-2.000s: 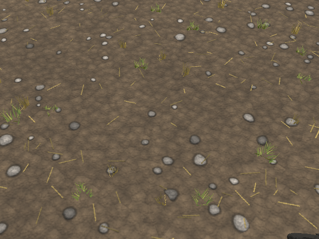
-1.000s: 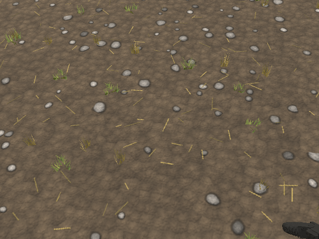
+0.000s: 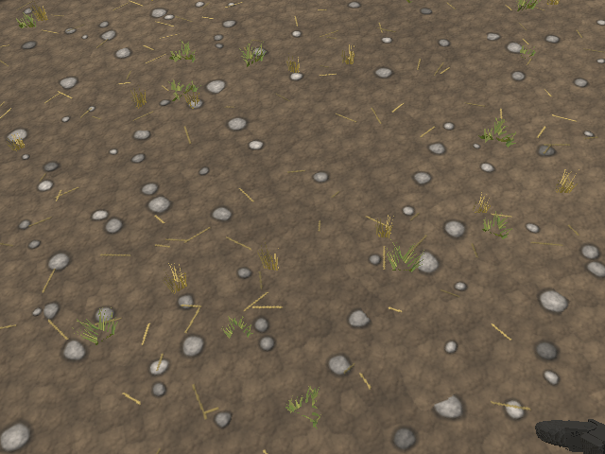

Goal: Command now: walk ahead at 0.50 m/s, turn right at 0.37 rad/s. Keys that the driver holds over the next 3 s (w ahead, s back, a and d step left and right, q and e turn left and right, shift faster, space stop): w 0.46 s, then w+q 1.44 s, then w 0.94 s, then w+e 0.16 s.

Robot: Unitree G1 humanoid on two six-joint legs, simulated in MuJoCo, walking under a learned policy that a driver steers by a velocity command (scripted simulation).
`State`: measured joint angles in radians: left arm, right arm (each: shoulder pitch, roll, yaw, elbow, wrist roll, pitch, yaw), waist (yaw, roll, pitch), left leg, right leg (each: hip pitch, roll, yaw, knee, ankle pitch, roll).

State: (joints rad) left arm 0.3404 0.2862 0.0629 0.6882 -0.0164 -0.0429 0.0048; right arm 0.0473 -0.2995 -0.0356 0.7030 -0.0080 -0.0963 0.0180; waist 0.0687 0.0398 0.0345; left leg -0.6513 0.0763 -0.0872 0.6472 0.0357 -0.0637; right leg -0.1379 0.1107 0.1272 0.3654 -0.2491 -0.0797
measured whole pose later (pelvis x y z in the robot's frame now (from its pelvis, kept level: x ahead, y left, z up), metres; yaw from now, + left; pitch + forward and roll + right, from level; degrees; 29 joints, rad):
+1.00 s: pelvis +0.55 +0.00 +0.00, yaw +11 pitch +1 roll -3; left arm 0.32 0.28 0.08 0.84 0.01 -0.09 0.00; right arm 0.15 -0.30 -0.06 0.72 0.02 -0.02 0.03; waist 0.07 0.04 0.02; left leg -0.69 0.11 -0.04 0.80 -0.01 0.00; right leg 0.00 0.02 -0.20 0.24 -0.25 -0.01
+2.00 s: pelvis +1.05 +0.22 +0.00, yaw +46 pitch +1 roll -2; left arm 0.33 0.29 0.07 0.86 0.00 -0.09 -0.01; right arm 0.15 -0.30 -0.07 0.62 0.02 -0.02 0.02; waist 0.09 0.04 0.04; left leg -0.69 0.10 -0.06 0.80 -0.05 0.00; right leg -0.01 0.01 -0.15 0.25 -0.26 -0.01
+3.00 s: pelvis +1.44 +0.62 +0.01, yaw +47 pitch +2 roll -1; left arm 0.35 0.26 0.04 0.90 -0.01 -0.08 -0.01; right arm 0.12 -0.29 -0.05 0.74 0.00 -0.07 -0.01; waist 0.07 0.04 0.02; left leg -0.64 0.11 -0.07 0.75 -0.05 -0.03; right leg -0.10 0.07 -0.01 0.25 -0.17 -0.07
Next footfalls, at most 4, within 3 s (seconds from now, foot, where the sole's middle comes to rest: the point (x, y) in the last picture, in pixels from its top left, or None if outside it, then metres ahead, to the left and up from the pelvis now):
0.14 left None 0.26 0.14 -0.78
0.64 right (403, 426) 0.53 -0.12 -0.78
1.16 left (276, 324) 0.77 0.18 -0.78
1.64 right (313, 219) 1.10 0.11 -0.78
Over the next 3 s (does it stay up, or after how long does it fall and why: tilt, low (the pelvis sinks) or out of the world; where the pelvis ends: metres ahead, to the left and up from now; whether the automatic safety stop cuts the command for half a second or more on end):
stays up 1.44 0.62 0.01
